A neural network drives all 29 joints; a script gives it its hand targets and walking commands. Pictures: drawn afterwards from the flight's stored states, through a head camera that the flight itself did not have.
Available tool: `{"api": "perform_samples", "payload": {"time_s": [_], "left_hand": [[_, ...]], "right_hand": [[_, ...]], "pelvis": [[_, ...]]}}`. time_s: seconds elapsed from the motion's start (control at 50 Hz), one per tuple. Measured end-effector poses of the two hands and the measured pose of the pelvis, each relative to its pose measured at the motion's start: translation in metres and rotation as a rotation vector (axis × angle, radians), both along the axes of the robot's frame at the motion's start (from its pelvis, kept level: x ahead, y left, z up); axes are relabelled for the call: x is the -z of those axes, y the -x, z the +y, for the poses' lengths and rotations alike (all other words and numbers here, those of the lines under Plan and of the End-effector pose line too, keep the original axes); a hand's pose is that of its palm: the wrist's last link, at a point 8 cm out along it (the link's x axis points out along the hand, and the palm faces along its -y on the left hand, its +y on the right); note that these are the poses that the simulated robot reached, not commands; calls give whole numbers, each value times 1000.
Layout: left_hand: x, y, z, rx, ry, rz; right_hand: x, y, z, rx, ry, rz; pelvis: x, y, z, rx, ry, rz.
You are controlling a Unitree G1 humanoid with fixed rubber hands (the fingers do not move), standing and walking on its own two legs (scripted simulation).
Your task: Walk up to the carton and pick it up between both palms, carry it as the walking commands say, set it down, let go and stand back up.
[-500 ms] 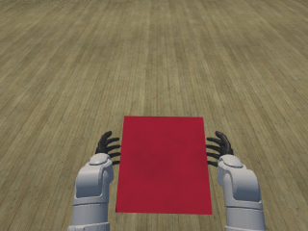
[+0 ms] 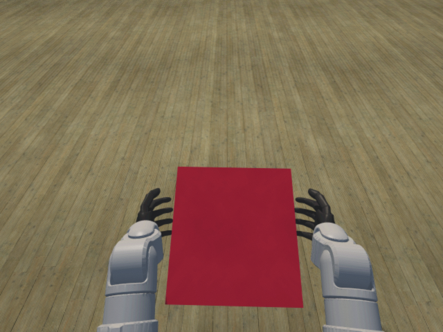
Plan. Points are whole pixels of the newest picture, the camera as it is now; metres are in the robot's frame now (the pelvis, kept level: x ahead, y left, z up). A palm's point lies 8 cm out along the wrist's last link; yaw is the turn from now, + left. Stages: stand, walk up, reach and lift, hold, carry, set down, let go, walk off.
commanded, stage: carry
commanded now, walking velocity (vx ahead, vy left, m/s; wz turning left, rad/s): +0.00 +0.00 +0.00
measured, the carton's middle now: (232, 236) +0.30 +0.01 -0.03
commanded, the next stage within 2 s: hold in 0.44 s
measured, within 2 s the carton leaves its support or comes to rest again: neither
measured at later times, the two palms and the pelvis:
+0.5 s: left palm (156, 230) +0.27 +0.15 +0.04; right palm (324, 232) +0.28 -0.16 +0.04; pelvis +0.01 -0.01 +0.00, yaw +0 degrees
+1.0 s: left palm (159, 225) +0.29 +0.15 +0.03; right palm (320, 222) +0.31 -0.16 +0.02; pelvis +0.01 -0.03 +0.01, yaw +3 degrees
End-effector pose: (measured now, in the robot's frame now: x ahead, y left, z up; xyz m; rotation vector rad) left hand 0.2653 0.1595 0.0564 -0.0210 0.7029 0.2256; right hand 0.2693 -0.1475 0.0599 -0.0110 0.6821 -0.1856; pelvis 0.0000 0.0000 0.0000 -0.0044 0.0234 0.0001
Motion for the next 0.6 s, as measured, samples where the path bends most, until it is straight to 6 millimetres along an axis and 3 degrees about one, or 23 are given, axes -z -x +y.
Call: {"api": "perform_samples", "payload": {"time_s": [0.3, 0.46, 0.5, 0.6], "left_hand": [[19, 0, -3, 13, -4, 46], [6, -6, -9, 12, -4, -1], [18, -10, -10, 38, -23, 28], [40, 2, -17, 52, -41, 82]], "right_hand": [[20, 2, -4, -1, 0, 51], [7, -5, -10, -1, -7, 2], [22, -9, -12, -25, 22, 40], [47, 4, -17, -34, 11, 104]], "pelvis": [[-1, 1, -2, -3, -4, 11], [-2, -4, -8, 1, 0, 6], [-5, -6, -9, 5, 4, -39], [-8, -18, -13, -24, 7, -75]]}}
